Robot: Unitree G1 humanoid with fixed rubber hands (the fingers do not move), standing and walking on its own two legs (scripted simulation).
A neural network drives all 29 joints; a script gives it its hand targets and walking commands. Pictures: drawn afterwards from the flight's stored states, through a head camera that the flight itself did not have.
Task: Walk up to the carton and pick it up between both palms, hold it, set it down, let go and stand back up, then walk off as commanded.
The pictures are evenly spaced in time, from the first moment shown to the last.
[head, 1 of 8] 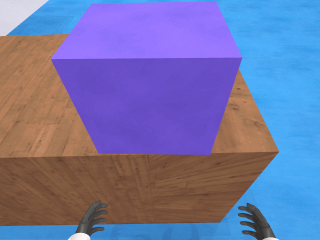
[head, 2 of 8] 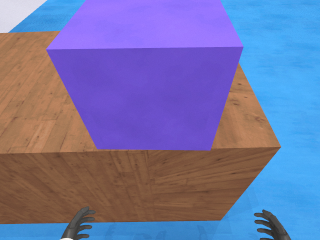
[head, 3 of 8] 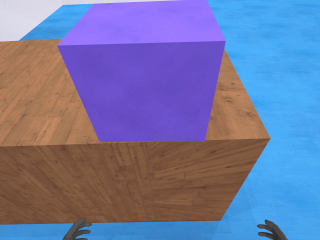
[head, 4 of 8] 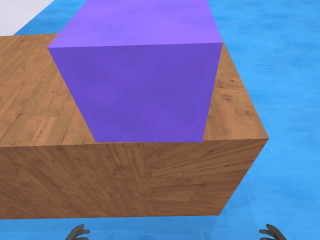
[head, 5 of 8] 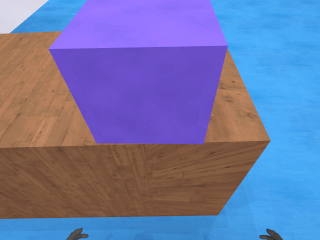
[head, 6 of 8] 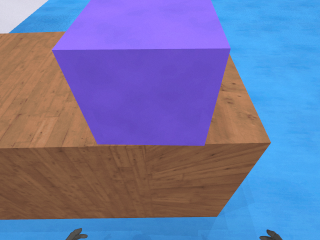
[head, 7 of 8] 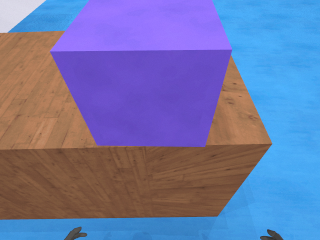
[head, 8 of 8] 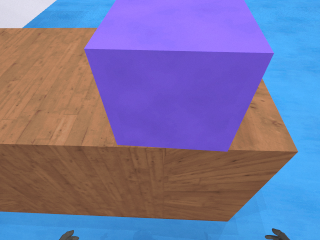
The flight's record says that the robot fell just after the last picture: no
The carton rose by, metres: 0.00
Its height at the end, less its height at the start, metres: +0.00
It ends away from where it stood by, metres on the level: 0.00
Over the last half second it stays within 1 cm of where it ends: yes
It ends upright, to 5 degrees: yes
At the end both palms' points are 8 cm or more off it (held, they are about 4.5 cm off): yes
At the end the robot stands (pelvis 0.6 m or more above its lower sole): yes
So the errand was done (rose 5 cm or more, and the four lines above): no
